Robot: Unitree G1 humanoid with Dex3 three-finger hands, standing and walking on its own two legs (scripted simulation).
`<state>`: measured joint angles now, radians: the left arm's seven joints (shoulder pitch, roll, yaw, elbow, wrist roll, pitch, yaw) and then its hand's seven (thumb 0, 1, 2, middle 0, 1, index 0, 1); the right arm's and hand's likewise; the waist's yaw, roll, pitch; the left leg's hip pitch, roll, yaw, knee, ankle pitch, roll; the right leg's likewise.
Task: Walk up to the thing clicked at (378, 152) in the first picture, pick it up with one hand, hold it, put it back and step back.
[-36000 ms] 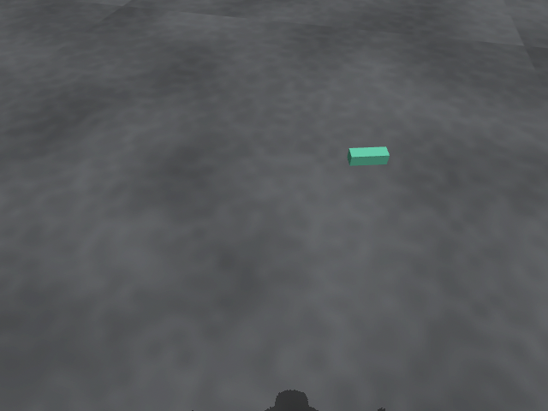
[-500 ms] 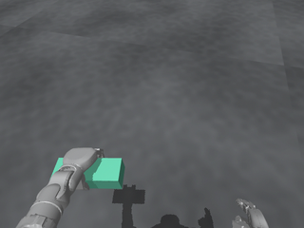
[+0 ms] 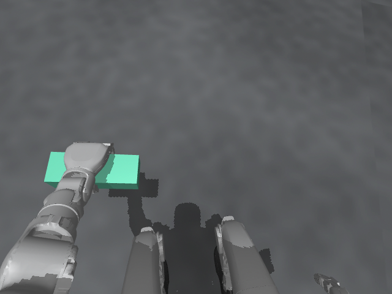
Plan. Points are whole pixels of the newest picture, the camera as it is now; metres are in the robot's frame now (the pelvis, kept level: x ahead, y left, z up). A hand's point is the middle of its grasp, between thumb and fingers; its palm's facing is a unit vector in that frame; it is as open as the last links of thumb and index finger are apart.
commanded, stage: crouch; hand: left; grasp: from above
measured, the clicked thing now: (96, 171) +0.41 +0.22 -0.15
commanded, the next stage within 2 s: lower in 1.30 s
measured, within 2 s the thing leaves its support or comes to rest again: neither
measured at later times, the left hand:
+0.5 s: hand (113, 180) +0.44 +0.22 -0.32, palm faces -0.45 +0.04 -0.89, open 10.2 cm
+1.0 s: hand (118, 183) +0.45 +0.22 -0.40, palm faces -0.48 +0.02 -0.88, open 10.2 cm
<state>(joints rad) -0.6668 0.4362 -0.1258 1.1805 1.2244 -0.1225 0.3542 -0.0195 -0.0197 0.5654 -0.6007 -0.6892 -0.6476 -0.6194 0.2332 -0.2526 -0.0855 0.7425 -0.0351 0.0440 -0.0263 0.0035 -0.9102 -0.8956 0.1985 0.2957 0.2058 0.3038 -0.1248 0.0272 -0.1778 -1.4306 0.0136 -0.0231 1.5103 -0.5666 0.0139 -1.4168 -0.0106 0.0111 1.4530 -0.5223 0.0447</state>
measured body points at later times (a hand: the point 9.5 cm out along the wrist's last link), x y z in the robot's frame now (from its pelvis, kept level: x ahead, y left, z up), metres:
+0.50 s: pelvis -0.01 -0.01 -0.15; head +0.22 +0.03 +0.23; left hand +0.46 +0.21 -0.27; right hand +0.05 -0.29 -0.27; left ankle +0.06 +0.11 -0.56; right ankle +0.07 -0.15 -0.56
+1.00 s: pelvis -0.02 -0.01 -0.22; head +0.23 +0.04 +0.15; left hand +0.47 +0.22 -0.35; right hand +0.01 -0.29 -0.33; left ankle +0.06 +0.11 -0.56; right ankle +0.07 -0.15 -0.56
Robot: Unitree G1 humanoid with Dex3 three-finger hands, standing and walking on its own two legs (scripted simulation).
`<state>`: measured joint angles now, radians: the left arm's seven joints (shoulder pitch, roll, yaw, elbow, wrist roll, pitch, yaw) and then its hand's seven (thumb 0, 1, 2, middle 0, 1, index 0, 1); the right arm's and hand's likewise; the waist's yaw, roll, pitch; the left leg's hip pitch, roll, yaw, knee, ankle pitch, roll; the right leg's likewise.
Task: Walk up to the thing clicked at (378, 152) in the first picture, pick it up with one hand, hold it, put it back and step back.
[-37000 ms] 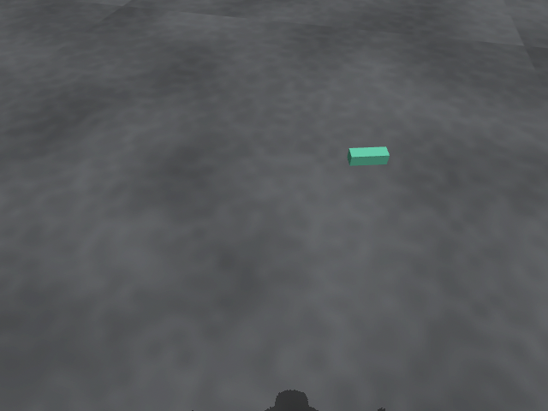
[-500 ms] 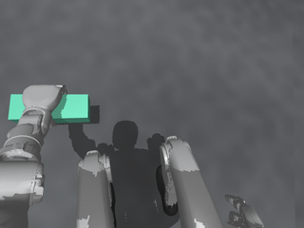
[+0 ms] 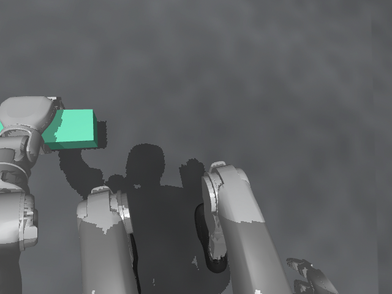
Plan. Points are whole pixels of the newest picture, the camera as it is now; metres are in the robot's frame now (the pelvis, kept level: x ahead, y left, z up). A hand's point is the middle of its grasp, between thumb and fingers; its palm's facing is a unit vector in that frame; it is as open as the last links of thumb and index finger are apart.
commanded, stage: crouch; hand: left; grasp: from above
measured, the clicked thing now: (46, 130) +0.47 +0.25 -0.20
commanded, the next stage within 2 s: lower in 0.30 s
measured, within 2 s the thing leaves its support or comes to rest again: rests again in 1.52 s
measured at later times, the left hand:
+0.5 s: hand (44, 129) +0.48 +0.26 -0.21, palm faces -0.49 +0.01 -0.87, open 10.2 cm
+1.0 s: hand (54, 132) +0.48 +0.25 -0.27, palm faces -0.49 +0.00 -0.87, open 10.1 cm
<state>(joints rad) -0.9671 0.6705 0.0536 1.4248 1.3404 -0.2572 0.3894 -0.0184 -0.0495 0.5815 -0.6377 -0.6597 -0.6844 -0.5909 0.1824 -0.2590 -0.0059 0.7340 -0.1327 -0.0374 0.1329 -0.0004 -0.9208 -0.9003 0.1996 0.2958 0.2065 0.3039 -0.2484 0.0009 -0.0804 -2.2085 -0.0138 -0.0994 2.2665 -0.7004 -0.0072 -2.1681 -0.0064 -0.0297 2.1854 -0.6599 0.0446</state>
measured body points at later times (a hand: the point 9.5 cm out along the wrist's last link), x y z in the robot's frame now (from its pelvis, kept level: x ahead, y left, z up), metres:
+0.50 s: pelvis +0.00 +0.00 -0.03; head +0.25 +0.06 +0.33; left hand +0.50 +0.25 -0.16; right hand +0.02 -0.28 -0.13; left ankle +0.07 +0.12 -0.34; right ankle +0.10 -0.13 -0.34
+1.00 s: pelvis +0.00 +0.00 -0.06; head +0.27 +0.07 +0.29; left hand +0.50 +0.25 -0.22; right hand +0.02 -0.27 -0.14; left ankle +0.07 +0.12 -0.34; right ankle +0.10 -0.13 -0.34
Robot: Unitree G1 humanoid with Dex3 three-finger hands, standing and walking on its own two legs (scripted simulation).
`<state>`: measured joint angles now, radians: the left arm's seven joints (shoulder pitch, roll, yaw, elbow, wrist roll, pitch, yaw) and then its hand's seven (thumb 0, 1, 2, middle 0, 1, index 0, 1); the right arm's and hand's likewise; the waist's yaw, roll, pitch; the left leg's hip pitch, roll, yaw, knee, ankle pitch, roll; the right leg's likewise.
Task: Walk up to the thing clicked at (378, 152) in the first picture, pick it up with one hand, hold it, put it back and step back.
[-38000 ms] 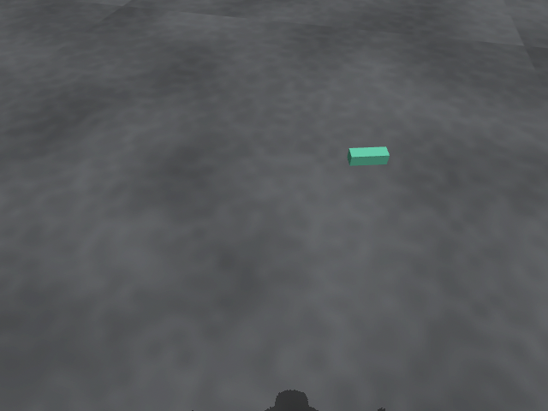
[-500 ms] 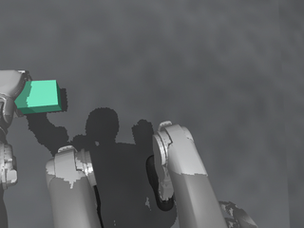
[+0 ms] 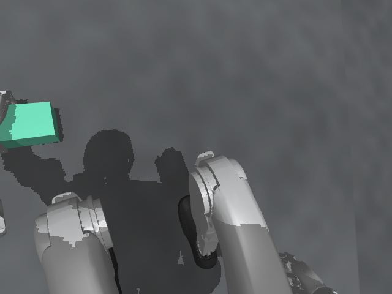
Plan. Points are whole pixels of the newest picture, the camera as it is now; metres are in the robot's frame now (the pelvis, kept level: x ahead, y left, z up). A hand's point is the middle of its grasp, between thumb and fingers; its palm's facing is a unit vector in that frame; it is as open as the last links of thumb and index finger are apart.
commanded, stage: rest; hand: left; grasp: from above
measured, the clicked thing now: out of the picture +0.47 +0.28 -0.24
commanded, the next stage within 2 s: open in 0.88 s
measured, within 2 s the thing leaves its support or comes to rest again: rests again in 0.52 s
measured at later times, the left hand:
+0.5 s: hand out of the picture +0.46 +0.28 -0.24, palm faces -0.47 -0.05 -0.88, open 10.1 cm
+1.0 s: hand (0, 131) +0.47 +0.28 -0.25, palm faces -0.47 -0.07 -0.88, open 10.1 cm
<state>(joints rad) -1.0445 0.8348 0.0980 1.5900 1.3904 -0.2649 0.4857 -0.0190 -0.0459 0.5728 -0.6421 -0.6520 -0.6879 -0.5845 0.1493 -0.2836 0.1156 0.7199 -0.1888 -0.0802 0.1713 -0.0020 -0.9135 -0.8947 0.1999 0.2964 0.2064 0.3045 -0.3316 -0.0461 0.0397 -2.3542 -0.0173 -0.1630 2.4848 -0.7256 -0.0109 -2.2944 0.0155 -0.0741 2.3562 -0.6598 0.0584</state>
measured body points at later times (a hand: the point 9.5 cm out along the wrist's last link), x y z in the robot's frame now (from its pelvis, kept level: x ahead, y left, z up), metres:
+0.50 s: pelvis -0.01 +0.00 -0.01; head +0.27 +0.11 +0.33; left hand +0.48 +0.28 -0.19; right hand +0.02 -0.27 -0.07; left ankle +0.06 +0.12 -0.28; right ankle +0.11 -0.13 -0.28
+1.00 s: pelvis -0.01 +0.01 -0.01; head +0.27 +0.11 +0.32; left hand +0.49 +0.28 -0.20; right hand +0.02 -0.26 -0.07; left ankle +0.06 +0.12 -0.28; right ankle +0.11 -0.13 -0.28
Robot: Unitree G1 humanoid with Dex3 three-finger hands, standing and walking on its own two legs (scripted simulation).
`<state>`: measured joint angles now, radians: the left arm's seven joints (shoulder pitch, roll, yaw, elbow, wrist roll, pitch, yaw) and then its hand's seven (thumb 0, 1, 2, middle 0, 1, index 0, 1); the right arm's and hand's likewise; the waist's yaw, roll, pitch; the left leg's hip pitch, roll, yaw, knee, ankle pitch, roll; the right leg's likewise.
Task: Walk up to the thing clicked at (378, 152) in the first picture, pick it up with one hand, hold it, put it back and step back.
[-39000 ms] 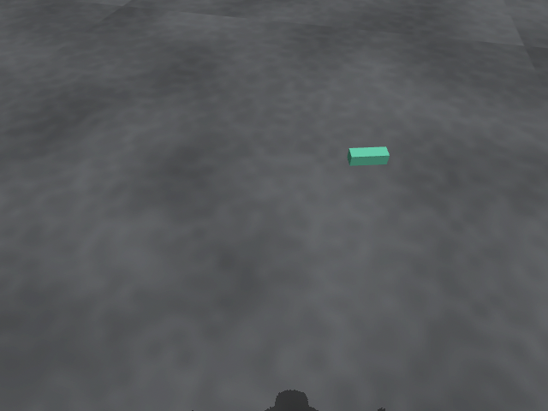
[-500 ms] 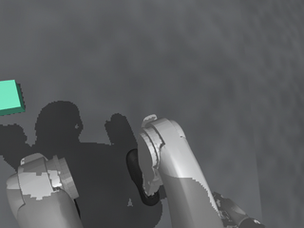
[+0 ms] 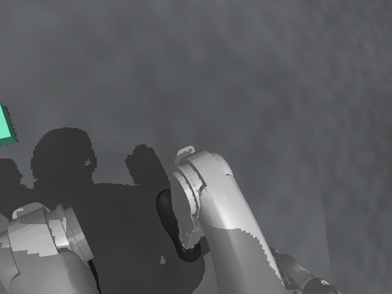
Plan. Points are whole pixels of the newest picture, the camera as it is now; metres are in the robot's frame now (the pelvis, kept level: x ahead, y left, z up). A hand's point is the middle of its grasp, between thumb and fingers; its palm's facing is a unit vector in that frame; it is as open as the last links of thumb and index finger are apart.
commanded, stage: open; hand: left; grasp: from above
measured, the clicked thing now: out of the picture +0.46 +0.31 -0.27
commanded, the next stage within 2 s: withdraw in 0.86 s
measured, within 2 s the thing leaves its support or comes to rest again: neither
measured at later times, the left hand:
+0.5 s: hand out of the picture +0.46 +0.31 -0.24, palm faces -0.45 -0.09 -0.89, open 12.3 cm
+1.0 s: hand out of the picture +0.45 +0.31 -0.24, palm faces -0.47 -0.09 -0.88, open 13.7 cm
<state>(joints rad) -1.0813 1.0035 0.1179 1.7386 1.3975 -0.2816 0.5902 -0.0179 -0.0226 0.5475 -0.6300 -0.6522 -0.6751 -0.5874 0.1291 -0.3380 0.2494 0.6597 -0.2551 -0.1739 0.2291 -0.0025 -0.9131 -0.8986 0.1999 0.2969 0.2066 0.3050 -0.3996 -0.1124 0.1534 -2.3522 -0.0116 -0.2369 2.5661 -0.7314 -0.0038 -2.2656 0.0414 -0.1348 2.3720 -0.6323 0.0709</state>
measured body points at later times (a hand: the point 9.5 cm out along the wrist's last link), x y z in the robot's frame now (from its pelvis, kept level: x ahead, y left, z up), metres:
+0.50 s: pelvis +0.00 +0.00 +0.00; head +0.27 +0.13 +0.34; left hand +0.48 +0.31 -0.19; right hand +0.05 -0.26 -0.05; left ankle +0.06 +0.12 -0.27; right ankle +0.12 -0.13 -0.27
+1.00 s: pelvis -0.01 +0.00 +0.00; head +0.27 +0.13 +0.34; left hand +0.47 +0.31 -0.19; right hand +0.04 -0.26 -0.05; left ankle +0.06 +0.12 -0.27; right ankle +0.12 -0.13 -0.27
